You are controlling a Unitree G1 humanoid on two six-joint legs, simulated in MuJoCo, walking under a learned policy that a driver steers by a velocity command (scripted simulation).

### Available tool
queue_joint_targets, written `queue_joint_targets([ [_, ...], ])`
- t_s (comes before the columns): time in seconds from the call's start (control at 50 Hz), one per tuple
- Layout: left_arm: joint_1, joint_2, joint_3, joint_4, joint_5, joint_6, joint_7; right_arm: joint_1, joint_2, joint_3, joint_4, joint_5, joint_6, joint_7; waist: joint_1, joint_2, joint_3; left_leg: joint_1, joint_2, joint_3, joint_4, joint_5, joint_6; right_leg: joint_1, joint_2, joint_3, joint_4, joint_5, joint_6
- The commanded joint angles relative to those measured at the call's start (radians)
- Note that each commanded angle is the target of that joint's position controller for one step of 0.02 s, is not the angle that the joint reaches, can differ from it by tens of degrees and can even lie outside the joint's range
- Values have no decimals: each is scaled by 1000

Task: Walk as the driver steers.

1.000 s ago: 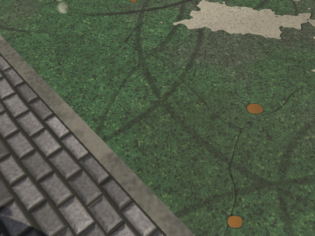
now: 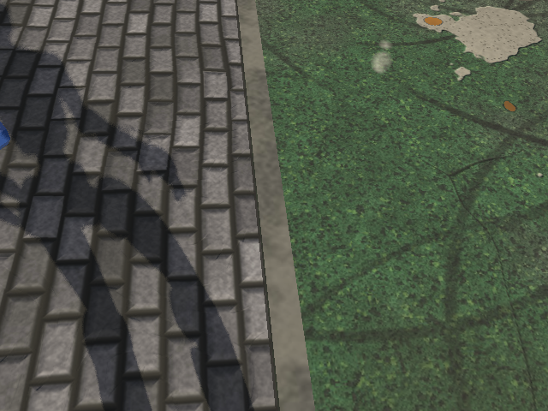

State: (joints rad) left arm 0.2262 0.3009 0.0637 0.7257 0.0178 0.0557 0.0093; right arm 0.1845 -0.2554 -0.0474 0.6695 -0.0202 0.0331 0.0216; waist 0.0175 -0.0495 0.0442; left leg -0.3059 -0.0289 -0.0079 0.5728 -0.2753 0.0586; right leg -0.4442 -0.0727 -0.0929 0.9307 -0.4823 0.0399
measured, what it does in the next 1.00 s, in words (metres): steps on the spot: right foot, then left foot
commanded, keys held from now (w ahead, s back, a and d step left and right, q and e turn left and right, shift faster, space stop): q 0.18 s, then no key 0.20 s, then w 0.22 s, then no key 0.40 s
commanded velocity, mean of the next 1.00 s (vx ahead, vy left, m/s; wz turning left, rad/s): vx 0.10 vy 0.00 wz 0.25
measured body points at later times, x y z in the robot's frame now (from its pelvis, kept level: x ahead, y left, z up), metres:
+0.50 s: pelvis +0.01 -0.03 +0.01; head +0.02 -0.05 +0.46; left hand +0.06 +0.25 -0.09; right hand +0.18 -0.26 -0.11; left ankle -0.02 +0.09 -0.69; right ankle +0.02 -0.12 -0.73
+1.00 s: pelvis +0.08 +0.03 +0.01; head +0.09 +0.05 +0.46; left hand +0.09 +0.29 -0.13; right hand +0.23 -0.18 -0.11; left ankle +0.07 +0.10 -0.73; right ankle +0.09 -0.10 -0.70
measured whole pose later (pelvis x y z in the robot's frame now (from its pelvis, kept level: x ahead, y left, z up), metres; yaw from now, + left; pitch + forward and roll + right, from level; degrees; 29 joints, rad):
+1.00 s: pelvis +0.08 +0.03 +0.01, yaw +12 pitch -1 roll -1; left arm 0.27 0.24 0.03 0.86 0.02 0.02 0.01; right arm 0.23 -0.19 0.01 0.84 -0.02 -0.03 -0.02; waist 0.02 -0.04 0.05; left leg -0.15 -0.05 0.02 0.34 -0.18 0.07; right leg -0.31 -0.02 0.00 0.74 -0.41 0.00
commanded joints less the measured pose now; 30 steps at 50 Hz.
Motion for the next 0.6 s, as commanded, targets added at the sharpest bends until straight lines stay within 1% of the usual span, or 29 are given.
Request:
queue_joint_targets([
  [0.02,3,90,23,-76,1,-12,3,-12,-177,-52,-58,11,-6,-24,1,207,-59,158,211,-268,-243,473,162,-157,18,97,131,69,1],
  [0.04,24,99,27,-64,12,-12,0,-19,-158,-46,-62,14,-7,-25,5,200,-91,172,195,-255,-232,527,163,-134,31,92,156,88,2],
  [0.06,26,96,27,-63,12,-10,-2,-4,-156,-44,-60,15,-10,-22,3,173,-113,183,195,-260,-226,548,166,-125,39,95,163,94,3],
  [0.08,19,86,25,-66,8,-8,-4,13,-163,-47,-55,16,-13,-20,-2,151,-122,196,197,-271,-225,540,171,-127,42,101,150,96,5],
  [0.1,5,75,21,-73,4,-5,-4,30,-171,-51,-50,15,-15,-18,-10,144,-121,207,199,-289,-227,512,176,-134,44,106,124,96,6],
  [0.14,-22,64,16,-86,2,0,-1,58,-181,-56,-44,11,-13,-18,-28,159,-109,220,204,-331,-233,434,186,-143,50,114,59,88,6],
  [0.18,-46,64,13,-98,2,0,2,76,-187,-60,-41,6,-10,-16,-43,173,-99,213,205,-371,-233,370,194,-129,59,122,-2,76,1],
  [0.22,-45,58,8,-98,0,-3,3,73,-185,-59,-40,1,-8,-15,-46,175,-106,193,202,-379,-223,355,191,-76,67,118,-66,68,-10],
  [0.3,-25,52,1,-100,-13,-11,10,49,-180,-55,-34,-7,-4,-10,-40,190,-113,117,185,-397,-191,410,163,85,96,95,-205,52,-39],
  [0.32,-10,50,0,-99,-16,-13,12,40,-179,-53,-32,-6,-2,-10,-32,189,-112,104,180,-408,-181,416,150,129,103,89,-265,68,-47],
  [0.34,20,39,-4,-90,-15,-18,14,21,-175,-51,-30,1,1,-12,-9,178,-110,81,164,-408,-162,403,128,195,108,80,-371,127,-56],
  [0.36,54,28,-8,-79,-9,-26,19,4,-163,-44,-30,11,1,-17,17,157,-107,31,137,-403,-140,327,88,291,100,81,-525,234,-67],
  [0.38,47,62,-6,-86,7,-37,27,22,-119,-31,-33,14,-3,-21,1,68,-104,-36,84,-370,-86,166,31,354,-11,197,-624,236,-85],
  [0.4,26,125,-3,-110,22,-45,25,70,-48,-11,-38,17,-6,-23,-23,-133,-132,-154,-59,-218,72,-153,-16,424,-229,462,-726,124,-149],
  [0.42,49,192,24,-87,24,-42,12,22,-130,-30,-49,-10,-3,-24,14,-201,-56,-187,-112,-122,205,-273,-21,274,-303,572,-762,23,-248],
  [0.44,54,150,17,-75,20,-44,2,11,-159,-42,-42,-23,-5,-20,7,-122,-2,-214,-80,-152,312,-227,-18,250,-271,571,-800,-156,-262],
  [0.46,27,113,7,-64,10,-47,-4,33,-149,-42,-19,-23,-9,-10,-19,-100,41,-236,-70,-151,354,-168,-23,239,-223,520,-816,-196,-235],
  [0.48,7,99,4,-64,7,-51,-4,67,-144,-42,5,-21,-12,-1,-35,-108,43,-242,-64,-135,379,-116,-32,268,-174,457,-821,-149,-207],
  [0.5,16,93,4,-53,2,-58,-2,79,-141,-41,18,-25,-15,10,-33,-114,37,-260,-56,-111,398,-87,-39,307,-152,418,-818,-92,-205],
  [0.52,31,90,5,-44,1,-65,-4,79,-131,-38,28,-26,-20,17,-25,-93,27,-271,-48,-90,402,-67,-44,340,-133,385,-810,-47,-205],
  [0.56,76,92,12,-19,-4,-81,-10,29,-108,-28,21,-24,-29,28,-2,-72,20,-298,-16,-36,357,-36,-55,394,-129,357,-808,5,-217],
  [0.6,115,95,18,3,-5,-92,-16,-30,-87,-18,11,-20,-35,33,27,-78,22,-295,11,-1,272,-21,-66,418,-132,340,-809,45,-230],
])
Velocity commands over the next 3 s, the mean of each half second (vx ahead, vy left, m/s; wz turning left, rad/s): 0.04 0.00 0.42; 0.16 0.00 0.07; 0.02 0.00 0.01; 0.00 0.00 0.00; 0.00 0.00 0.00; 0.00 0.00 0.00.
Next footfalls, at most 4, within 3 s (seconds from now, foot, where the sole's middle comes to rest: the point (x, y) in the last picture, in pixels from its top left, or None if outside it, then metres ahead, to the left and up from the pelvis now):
0.38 right None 0.06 -0.11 -0.77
0.78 left None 0.11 0.11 -0.77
1.12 right None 0.17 -0.09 -0.77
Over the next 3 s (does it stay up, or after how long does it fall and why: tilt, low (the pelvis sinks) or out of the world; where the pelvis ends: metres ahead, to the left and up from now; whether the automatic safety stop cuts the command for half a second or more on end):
stays up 0.11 0.02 0.01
